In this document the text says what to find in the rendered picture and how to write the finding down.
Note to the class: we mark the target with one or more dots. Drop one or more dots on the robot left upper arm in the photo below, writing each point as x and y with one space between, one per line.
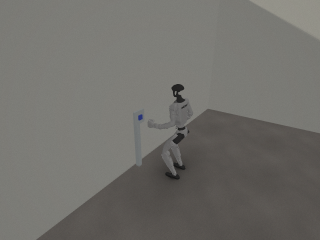
172 109

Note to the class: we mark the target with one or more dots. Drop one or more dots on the left robot forearm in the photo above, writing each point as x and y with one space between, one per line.
162 126

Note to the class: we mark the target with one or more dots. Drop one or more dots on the robot right foot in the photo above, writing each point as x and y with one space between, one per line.
178 166

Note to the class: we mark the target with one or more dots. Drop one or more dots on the robot right upper arm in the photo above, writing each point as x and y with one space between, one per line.
189 108

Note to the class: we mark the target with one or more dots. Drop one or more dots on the robot foot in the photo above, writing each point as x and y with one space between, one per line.
178 166
169 174

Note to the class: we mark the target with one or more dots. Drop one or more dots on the panel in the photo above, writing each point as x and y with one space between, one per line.
137 135

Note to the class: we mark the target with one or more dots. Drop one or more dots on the left robot hand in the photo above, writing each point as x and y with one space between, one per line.
150 123

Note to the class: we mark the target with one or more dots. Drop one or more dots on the robot left foot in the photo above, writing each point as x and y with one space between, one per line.
169 174

